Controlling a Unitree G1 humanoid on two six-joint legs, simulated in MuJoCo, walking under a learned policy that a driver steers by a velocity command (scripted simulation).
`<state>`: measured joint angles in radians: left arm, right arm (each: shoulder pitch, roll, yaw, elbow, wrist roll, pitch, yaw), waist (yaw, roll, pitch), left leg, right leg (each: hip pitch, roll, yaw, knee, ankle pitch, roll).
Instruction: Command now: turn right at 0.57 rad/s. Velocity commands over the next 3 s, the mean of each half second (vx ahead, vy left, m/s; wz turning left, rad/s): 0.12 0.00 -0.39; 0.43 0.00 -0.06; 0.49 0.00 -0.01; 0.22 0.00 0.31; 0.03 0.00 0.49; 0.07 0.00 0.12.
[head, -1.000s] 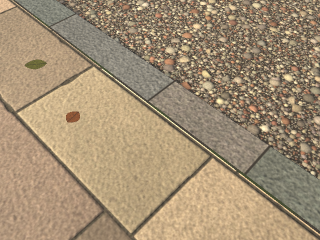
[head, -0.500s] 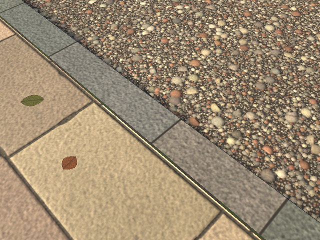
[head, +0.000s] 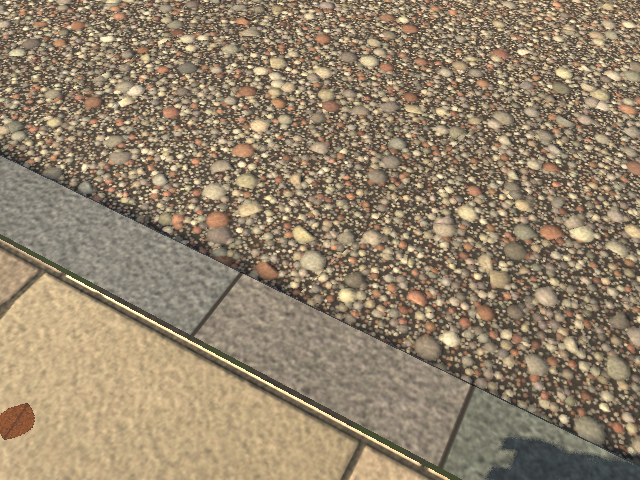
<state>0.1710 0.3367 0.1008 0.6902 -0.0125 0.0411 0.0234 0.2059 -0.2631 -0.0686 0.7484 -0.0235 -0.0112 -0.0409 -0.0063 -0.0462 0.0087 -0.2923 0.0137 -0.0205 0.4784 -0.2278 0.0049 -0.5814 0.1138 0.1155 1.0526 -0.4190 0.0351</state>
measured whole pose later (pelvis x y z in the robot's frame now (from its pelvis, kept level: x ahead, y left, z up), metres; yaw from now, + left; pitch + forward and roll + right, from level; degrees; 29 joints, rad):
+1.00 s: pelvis +0.31 -0.03 +0.00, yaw -12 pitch +3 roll +1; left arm 0.28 0.24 0.01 0.79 0.09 -0.10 -0.04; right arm 0.36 -0.21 0.00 0.83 -0.04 -0.11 0.02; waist -0.01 -0.02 -0.03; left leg -0.26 -0.06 0.07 0.41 -0.21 0.08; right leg -0.57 -0.06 0.05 1.18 -0.31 -0.08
